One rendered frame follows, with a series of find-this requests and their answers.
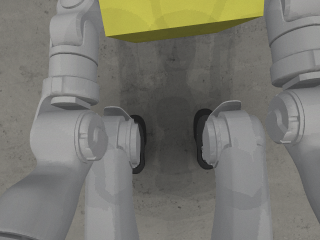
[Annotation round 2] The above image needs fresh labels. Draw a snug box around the right robot forearm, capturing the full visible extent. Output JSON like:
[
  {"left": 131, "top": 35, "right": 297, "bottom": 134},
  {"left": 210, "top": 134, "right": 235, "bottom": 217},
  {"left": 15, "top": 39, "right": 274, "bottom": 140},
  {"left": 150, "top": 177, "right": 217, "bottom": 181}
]
[{"left": 263, "top": 0, "right": 320, "bottom": 91}]

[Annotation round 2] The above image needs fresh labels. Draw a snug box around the left robot upper arm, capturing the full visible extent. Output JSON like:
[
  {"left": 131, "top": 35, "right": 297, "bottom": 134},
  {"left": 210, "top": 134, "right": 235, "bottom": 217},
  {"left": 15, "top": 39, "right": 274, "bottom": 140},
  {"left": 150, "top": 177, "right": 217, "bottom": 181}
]
[{"left": 0, "top": 109, "right": 109, "bottom": 240}]

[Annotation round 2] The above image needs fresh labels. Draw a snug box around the left robot forearm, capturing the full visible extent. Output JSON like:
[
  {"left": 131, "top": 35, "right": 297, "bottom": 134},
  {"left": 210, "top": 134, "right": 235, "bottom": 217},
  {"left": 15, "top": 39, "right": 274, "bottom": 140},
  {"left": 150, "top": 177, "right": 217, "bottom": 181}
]
[{"left": 29, "top": 0, "right": 104, "bottom": 152}]

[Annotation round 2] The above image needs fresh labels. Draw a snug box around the right robot shin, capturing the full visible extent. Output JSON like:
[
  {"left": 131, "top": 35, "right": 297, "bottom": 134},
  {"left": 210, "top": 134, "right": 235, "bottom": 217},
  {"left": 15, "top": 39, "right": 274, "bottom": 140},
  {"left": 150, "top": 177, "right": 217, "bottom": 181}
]
[{"left": 201, "top": 100, "right": 266, "bottom": 165}]

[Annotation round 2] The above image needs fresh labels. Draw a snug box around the carton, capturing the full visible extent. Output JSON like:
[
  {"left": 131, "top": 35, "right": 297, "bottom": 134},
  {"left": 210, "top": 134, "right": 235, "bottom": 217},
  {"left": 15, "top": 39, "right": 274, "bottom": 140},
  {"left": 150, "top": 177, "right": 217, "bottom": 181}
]
[{"left": 99, "top": 0, "right": 265, "bottom": 43}]

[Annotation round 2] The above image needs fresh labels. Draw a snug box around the right robot upper arm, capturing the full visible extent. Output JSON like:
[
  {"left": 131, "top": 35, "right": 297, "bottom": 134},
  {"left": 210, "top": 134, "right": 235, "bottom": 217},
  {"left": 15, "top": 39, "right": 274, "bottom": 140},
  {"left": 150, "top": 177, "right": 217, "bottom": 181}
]
[{"left": 265, "top": 87, "right": 320, "bottom": 224}]

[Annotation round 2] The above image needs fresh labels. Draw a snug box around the left robot thigh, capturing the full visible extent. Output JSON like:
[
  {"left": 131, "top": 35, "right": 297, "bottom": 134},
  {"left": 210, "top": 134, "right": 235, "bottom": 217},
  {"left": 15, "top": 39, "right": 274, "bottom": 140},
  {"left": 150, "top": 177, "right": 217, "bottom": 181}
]
[{"left": 84, "top": 115, "right": 141, "bottom": 240}]

